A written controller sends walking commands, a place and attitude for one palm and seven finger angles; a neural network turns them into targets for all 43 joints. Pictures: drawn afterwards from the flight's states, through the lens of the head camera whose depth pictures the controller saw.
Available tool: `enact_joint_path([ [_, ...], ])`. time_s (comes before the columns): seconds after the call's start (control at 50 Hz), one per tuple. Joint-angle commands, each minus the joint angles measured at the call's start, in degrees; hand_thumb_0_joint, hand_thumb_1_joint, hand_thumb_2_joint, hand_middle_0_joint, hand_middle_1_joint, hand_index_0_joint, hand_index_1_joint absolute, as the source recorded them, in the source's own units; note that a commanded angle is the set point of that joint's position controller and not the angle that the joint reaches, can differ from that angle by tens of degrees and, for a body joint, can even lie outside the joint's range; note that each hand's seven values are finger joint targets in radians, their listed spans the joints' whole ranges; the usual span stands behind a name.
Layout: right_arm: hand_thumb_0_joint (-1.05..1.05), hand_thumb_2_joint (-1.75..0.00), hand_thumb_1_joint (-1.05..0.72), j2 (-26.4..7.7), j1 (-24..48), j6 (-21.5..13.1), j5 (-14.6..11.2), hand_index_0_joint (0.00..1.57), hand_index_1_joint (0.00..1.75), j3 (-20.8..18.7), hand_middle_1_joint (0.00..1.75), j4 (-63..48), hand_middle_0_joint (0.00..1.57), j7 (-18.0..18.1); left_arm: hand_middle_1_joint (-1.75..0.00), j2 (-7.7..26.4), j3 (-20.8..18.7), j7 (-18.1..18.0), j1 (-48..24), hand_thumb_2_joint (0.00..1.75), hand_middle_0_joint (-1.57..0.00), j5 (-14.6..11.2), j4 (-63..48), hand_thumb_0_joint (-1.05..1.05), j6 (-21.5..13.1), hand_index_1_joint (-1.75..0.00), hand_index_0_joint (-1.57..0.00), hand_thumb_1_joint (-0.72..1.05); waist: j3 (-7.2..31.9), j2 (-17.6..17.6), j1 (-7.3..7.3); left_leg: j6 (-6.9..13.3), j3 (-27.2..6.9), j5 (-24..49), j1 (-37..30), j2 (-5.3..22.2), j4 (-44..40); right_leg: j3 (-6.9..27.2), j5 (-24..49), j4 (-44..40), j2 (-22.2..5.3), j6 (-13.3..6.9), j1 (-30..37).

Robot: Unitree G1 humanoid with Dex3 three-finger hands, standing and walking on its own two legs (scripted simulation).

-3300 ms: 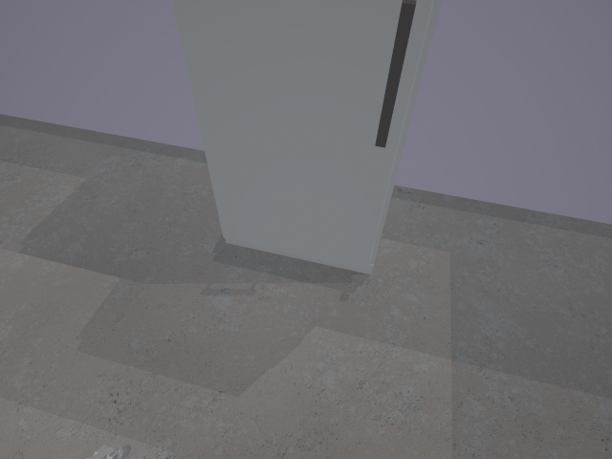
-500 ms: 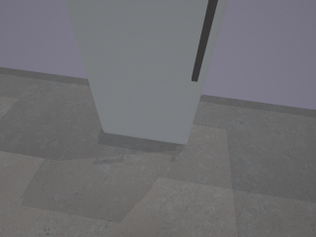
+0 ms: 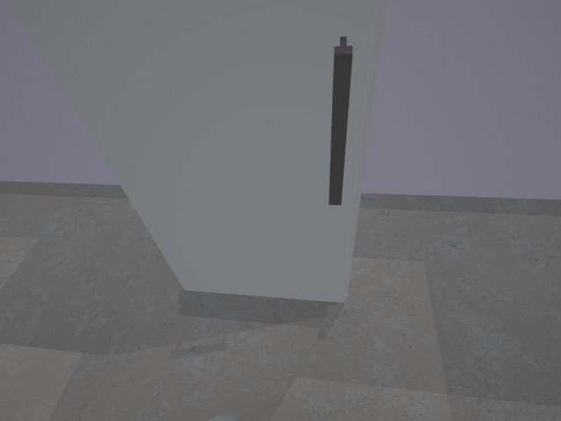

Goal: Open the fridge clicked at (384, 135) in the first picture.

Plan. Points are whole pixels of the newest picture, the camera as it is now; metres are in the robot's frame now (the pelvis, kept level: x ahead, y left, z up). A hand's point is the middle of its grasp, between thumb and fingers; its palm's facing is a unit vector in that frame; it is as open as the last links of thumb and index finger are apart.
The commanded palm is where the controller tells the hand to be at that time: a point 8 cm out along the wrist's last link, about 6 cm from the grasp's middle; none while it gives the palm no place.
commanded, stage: take the last steps up to it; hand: right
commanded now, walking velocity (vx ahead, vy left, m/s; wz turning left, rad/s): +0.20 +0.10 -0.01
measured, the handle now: (338, 132) +0.59 -0.08 +0.09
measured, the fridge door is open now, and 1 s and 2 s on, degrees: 0 0 0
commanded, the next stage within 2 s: come to a stop and stand still in 0.12 s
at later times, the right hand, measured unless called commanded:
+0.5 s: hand (367, 372) +0.24 -0.12 -0.18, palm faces +0.02 +0.98 -0.20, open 7.4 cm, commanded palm none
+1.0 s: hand out of the picture +0.08 -0.24 -0.18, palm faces +0.11 +0.97 -0.21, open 7.4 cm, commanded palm none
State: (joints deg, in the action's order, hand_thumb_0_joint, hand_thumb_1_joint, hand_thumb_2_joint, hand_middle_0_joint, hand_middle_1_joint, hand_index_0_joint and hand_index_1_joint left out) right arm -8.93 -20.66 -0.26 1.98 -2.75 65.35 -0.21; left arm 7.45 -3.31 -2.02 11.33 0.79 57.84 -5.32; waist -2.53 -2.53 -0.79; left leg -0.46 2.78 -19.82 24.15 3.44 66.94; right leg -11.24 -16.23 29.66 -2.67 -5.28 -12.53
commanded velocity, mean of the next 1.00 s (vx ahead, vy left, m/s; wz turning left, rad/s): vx -0.08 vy -0.02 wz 0.00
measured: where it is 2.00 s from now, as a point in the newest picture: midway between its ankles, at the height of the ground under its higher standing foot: outside the picture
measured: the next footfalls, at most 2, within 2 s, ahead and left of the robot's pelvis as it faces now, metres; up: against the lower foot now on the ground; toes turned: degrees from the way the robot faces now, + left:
left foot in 0.38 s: +0.27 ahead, +0.16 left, +0.00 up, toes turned +6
right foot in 0.78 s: +0.13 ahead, -0.11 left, +0.00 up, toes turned -5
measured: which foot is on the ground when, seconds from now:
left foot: up 0.00-0.36, down 0.38-0.78, up 0.80-1.00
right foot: down 0.00-0.40, up 0.42-0.76, down 0.78-1.00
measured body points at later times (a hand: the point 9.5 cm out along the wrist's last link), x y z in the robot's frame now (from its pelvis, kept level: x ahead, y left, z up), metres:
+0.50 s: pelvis +0.14 +0.04 -0.01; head +0.19 +0.06 +0.43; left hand +0.07 +0.24 -0.18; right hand +0.24 -0.17 -0.16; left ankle +0.23 +0.15 -0.74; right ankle +0.04 -0.06 -0.67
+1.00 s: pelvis +0.09 -0.04 +0.00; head +0.09 -0.07 +0.45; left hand +0.14 +0.19 -0.13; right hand +0.08 -0.29 -0.17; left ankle +0.07 +0.11 -0.68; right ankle +0.09 -0.11 -0.74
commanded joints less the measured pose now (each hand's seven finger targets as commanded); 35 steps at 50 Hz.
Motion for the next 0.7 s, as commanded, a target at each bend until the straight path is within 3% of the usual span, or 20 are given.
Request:
enact_joint_path([
  [0.0, 0.00, -0.90, -0.90, -0.3, -3.8, 0.1, 0.2, 0.20, 0.30, -0.6, 0.30, -2.5, 0.20, -0.2, -0.30, 5.3, 0.1, -0.1, 9.5, 0.90, -0.20, 0.1, 2.4, 0.00, 0.4, -0.30, -0.20, 0.90, -0.9, 8.5, 0.09, -1.7, -1.3, 9.2, 6.9, 2.5, 0.5, 8.7, 24.1, -16.9, -12.4, 1.1, 2.7],
  [0.04, 0.00, -0.90, -0.90, -0.8, -2.6, 0.6, 0.1, 0.20, 0.30, -0.8, 0.30, -3.1, 0.20, -0.3, -0.30, 6.0, 0.1, -0.1, 10.1, 0.90, -0.20, -0.1, 2.8, 0.00, 0.5, -0.30, -0.20, 0.90, -1.4, 8.8, -0.13, -2.1, -1.0, 11.1, 9.8, 2.6, -0.8, 7.7, 26.9, -17.0, -12.4, 1.6, 4.9],
  [0.12, 0.00, -0.90, -0.90, -1.8, 3.4, 0.9, 0.0, 0.20, 0.30, -0.9, 0.30, -5.1, 0.20, -0.5, -0.30, 6.4, 0.2, -0.5, 14.0, 0.90, -0.20, 0.1, 4.4, 0.00, 0.7, -0.30, -0.20, 0.90, -3.1, 9.9, 1.10, -2.2, 0.3, 12.9, 13.6, 2.4, -6.9, 7.6, 35.4, -15.6, -12.2, 2.0, 9.2],
  [0.22, 0.00, -0.90, -0.90, -1.6, 12.5, 0.2, -0.5, 0.20, 0.30, 0.1, 0.30, -7.9, 0.20, -0.4, -0.30, 6.5, 0.2, -0.6, 17.7, 0.90, -0.20, 0.9, 6.3, 0.00, 1.5, -0.30, -0.20, 0.90, -5.1, 10.2, 3.64, -0.9, 2.7, 9.7, 10.6, 1.8, -23.2, 7.0, 42.7, -12.7, -13.1, -1.5, 12.6],
  [0.26, 0.00, -0.90, -0.90, -1.1, 12.4, 0.2, -0.7, 0.20, 0.30, 0.4, 0.30, -7.9, 0.20, 0.3, -0.30, 6.4, 0.4, -1.0, 16.9, 0.90, -0.20, 1.0, 6.8, 0.00, 2.1, -0.30, -0.20, 0.90, -4.4, 10.9, 3.23, 0.2, 3.2, 9.0, 3.9, 0.2, -29.0, 7.0, 48.5, -9.5, -13.0, -1.1, 11.5],
  [0.3, 0.00, -0.90, -0.90, -2.6, 6.7, -0.1, -0.6, 0.20, 0.30, 0.2, 0.30, -6.9, 0.20, 1.0, -0.30, 7.1, 0.3, -1.2, 15.6, 0.90, -0.20, 0.5, 6.9, 0.00, 2.6, -0.30, -0.20, 0.90, -0.9, 9.5, 0.25, 0.8, 2.9, 13.4, -6.3, -0.9, -35.8, 7.4, 48.8, -3.3, -12.4, 0.2, 10.0],
  [0.32, 0.00, -0.90, -0.90, -4.5, 1.9, -0.6, -0.5, 0.20, 0.30, -0.3, 0.30, -5.8, 0.20, 1.3, -0.30, 7.5, 0.1, -1.1, 14.9, 0.90, -0.20, -0.1, 6.7, 0.00, 2.8, -0.30, -0.20, 0.90, 2.2, 7.7, -2.10, 0.7, 2.8, 22.0, -12.4, -0.3, -41.4, 6.9, 43.5, 1.5, -10.7, 1.8, 9.5],
  [0.34, 0.00, -0.90, -0.90, -8.5, -1.1, -1.2, -0.1, 0.20, 0.30, -1.1, 0.30, -5.3, 0.20, 2.0, -0.30, 5.9, -0.2, -0.8, 16.7, 0.90, -0.20, -0.7, 6.3, 0.00, 3.2, -0.30, -0.20, 0.90, 6.7, 1.0, -2.40, 2.5, -2.7, 46.3, -21.7, 6.2, -40.1, 5.8, 28.3, 10.1, -7.0, 3.9, 2.9],
  [0.36, 0.00, -0.90, -0.90, -12.1, -3.7, -1.5, -0.3, 0.20, 0.30, -1.9, 0.30, -4.7, 0.20, 2.6, -0.30, 3.8, -0.5, -0.5, 19.3, 0.90, -0.20, -1.1, 5.8, 0.00, 3.7, -0.30, -0.20, 0.90, 12.6, -7.0, -2.02, 9.4, -13.8, 77.5, -32.2, 18.2, -36.1, 3.6, -6.2, 22.9, 1.0, 6.2, -6.4],
  [0.38, 0.00, -0.90, -0.90, -13.3, -3.8, -1.6, -0.8, 0.20, 0.30, -2.0, 0.30, -4.9, 0.20, 2.7, -0.30, 4.8, -0.9, -0.8, 19.7, 0.90, -0.20, -1.6, 5.3, 0.00, 4.5, -0.30, -0.20, 0.90, 15.7, -6.0, -1.41, 14.7, -14.6, 85.1, -30.4, 23.8, -37.5, 8.6, -21.3, 33.0, 3.2, 5.9, -5.5],
  [0.4, 0.00, -0.90, -0.90, -11.9, -0.6, -1.4, -0.8, 0.20, 0.30, -1.9, 0.30, -5.7, 0.20, 3.1, -0.30, 3.2, -0.8, -0.8, 16.8, 0.90, -0.20, -1.6, 5.0, 0.00, 5.3, -0.30, -0.20, 0.90, 12.6, -5.7, -1.14, 15.3, -12.6, 77.6, -26.3, 23.1, -39.5, 11.6, -20.8, 36.9, 2.2, 5.7, -7.9],
  [0.42, 0.00, -0.90, -0.90, -11.0, 2.1, -1.1, -0.7, 0.20, 0.30, -2.0, 0.30, -6.7, 0.20, 3.3, -0.30, 2.8, -0.8, -0.5, 15.2, 0.90, -0.20, -1.2, 4.8, 0.00, 6.0, -0.30, -0.20, 0.90, 11.6, -8.8, -1.36, 14.7, -12.8, 69.7, -22.5, 21.3, -40.5, 12.1, -19.7, 40.6, 1.5, 6.1, -9.4],
  [0.44, 0.00, -0.90, -0.90, -10.2, 5.2, -0.5, -0.9, 0.20, 0.30, -1.8, 0.30, -7.8, 0.20, 3.4, -0.30, 3.3, -1.2, -0.5, 13.5, 0.90, -0.20, -1.0, 4.4, 0.00, 6.7, -0.30, -0.20, 0.90, 8.3, -7.1, -0.64, 14.0, -11.5, 62.0, -17.7, 20.3, -42.1, 12.8, -18.0, 42.9, 0.9, 6.4, -10.3],
  [0.48, 0.00, -0.90, -0.90, -8.8, 9.5, 0.2, -0.9, 0.20, 0.30, -1.9, 0.30, -9.3, 0.20, 3.8, -0.30, 3.0, -1.4, -0.2, 12.2, 0.90, -0.20, -0.6, 4.1, 0.00, 8.0, -0.30, -0.20, 0.90, 6.6, -1.5, 0.91, 12.1, -7.7, 50.3, -12.0, 18.0, -44.2, 13.3, -14.2, 42.3, 0.5, 7.0, -10.4],
  [0.52, 0.00, -0.90, -0.90, -8.7, 11.6, 0.5, -0.5, 0.20, 0.30, -2.2, 0.30, -11.0, 0.20, 3.7, -0.30, 2.6, -1.6, 0.4, 11.8, 0.90, -0.20, -0.1, 3.1, 0.00, 9.1, -0.30, -0.20, 0.90, 5.7, -4.4, 2.02, 10.2, -5.5, 39.4, -5.8, 16.3, -46.2, 12.3, -11.4, 40.4, 0.9, 7.7, -9.1],
  [0.58, 0.00, -0.90, -0.90, -9.6, 12.7, 1.0, -0.1, 0.20, 0.30, -2.4, 0.30, -12.1, 0.20, 3.4, -0.30, 3.0, -1.6, 1.0, 11.4, 0.90, -0.20, 0.2, 1.9, 0.00, 9.2, -0.30, -0.20, 0.90, 6.4, -7.3, 1.72, 9.3, -5.0, 25.8, -5.5, 14.5, -48.0, 10.5, -9.3, 33.3, 1.1, 8.0, -8.0],
  [0.64, 0.00, -0.90, -0.90, -10.7, 12.5, 1.5, 0.5, 0.20, 0.30, -3.0, 0.30, -12.9, 0.20, 2.9, -0.30, 3.9, -1.3, 1.3, 9.0, 0.90, -0.20, 0.3, -0.2, 0.00, 8.3, -0.30, -0.20, 0.90, 5.8, -10.4, 0.89, 9.3, -7.6, 12.3, -5.4, 14.1, -49.5, 9.5, -10.5, 24.5, 0.9, 7.5, -6.7],
  [0.68, 0.00, -0.90, -0.90, -11.0, 12.2, 1.8, 0.6, 0.20, 0.30, -3.0, 0.30, -13.2, 0.20, 2.7, -0.30, 4.2, -1.2, 1.4, 9.4, 0.90, -0.20, 0.1, -0.8, 0.00, 7.5, -0.30, -0.20, 0.90, 5.6, -10.2, 1.01, 8.5, -8.4, 6.1, -4.6, 13.1, -49.1, 8.3, -9.8, 15.2, 1.2, 7.1, -3.4],
])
